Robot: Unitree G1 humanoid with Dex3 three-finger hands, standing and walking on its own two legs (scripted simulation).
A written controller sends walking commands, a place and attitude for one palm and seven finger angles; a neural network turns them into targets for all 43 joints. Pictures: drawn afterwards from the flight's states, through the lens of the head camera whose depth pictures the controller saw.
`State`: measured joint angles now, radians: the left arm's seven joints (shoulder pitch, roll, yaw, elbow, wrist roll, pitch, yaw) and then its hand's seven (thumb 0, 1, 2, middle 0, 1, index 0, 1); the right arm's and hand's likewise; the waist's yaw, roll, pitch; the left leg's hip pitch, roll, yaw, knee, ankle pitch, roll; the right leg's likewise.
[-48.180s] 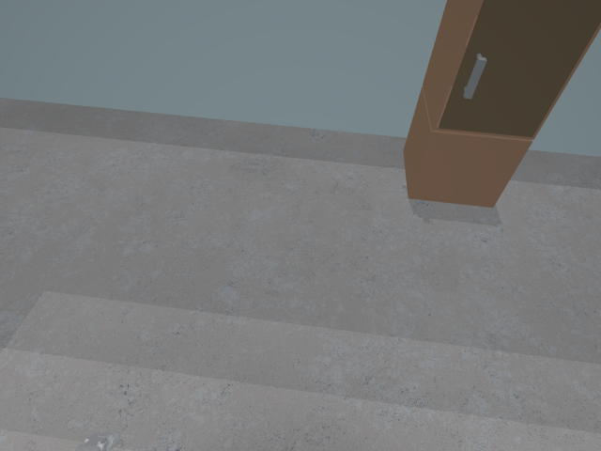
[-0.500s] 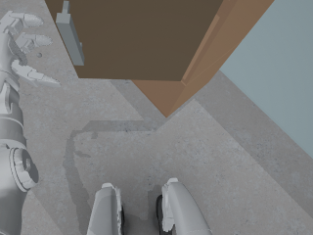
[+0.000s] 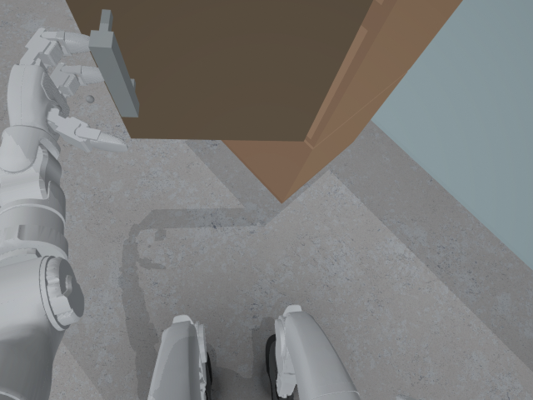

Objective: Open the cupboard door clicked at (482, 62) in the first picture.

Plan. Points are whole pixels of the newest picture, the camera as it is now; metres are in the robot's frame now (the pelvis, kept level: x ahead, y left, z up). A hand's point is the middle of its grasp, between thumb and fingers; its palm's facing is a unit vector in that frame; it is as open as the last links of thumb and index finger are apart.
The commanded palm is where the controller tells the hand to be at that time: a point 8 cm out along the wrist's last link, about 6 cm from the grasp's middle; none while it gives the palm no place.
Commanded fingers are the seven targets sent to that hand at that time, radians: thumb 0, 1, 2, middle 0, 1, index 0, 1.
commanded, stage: slide the fingers in behind the handle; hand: left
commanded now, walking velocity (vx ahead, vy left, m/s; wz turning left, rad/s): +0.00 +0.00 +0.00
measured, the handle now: (119, 67) +0.58 +0.17 +0.03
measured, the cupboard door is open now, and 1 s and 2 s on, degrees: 51 51 51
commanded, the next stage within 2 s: close the thumb around the handle in 0.96 s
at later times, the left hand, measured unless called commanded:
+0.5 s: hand (117, 103) +0.51 +0.17 +0.04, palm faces -0.03 -1.00 -0.01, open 14.0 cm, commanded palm +0.50 +0.20 +0.04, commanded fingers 0.00 -0.50 0.30 -0.30 -1.20 -0.30 -1.20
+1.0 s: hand (128, 101) +0.52 +0.16 +0.04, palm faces -0.01 -1.00 -0.03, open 14.0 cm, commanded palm +0.50 +0.19 +0.04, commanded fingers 0.00 -0.50 0.30 -0.30 -1.20 -0.30 -1.20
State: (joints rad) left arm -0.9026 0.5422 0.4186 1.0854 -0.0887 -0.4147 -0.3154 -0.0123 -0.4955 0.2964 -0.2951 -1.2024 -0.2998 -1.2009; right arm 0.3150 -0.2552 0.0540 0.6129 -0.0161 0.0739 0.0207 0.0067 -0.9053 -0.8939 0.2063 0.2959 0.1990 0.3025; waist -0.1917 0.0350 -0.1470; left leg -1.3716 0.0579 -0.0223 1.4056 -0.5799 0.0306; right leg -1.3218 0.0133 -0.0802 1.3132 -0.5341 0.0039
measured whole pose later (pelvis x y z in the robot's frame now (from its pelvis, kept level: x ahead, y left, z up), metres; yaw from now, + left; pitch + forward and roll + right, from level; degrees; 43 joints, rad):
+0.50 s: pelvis +0.00 +0.00 +0.00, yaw +1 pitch +30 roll -5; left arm -0.88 0.44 0.35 1.07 -0.08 -0.46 -0.23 -0.01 -0.50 0.30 -0.29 -1.20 -0.30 -1.20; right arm 0.31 -0.25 0.04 0.62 -0.02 0.08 0.03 0.01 -0.91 -0.89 0.21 0.30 0.20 0.30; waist -0.18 0.04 -0.15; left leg -1.34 0.05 -0.02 1.39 -0.58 0.03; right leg -1.29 0.01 -0.08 1.31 -0.54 0.00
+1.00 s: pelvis +0.00 -0.01 +0.00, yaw +1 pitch +30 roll -4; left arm -0.90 0.43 0.35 1.11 -0.06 -0.48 -0.19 -0.01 -0.50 0.30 -0.30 -1.20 -0.30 -1.20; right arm 0.32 -0.25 0.04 0.62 -0.03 0.08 0.03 0.01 -0.91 -0.89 0.21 0.30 0.20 0.30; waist -0.19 0.04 -0.15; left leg -1.34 0.05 -0.01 1.39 -0.57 0.02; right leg -1.31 0.01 -0.07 1.32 -0.54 -0.01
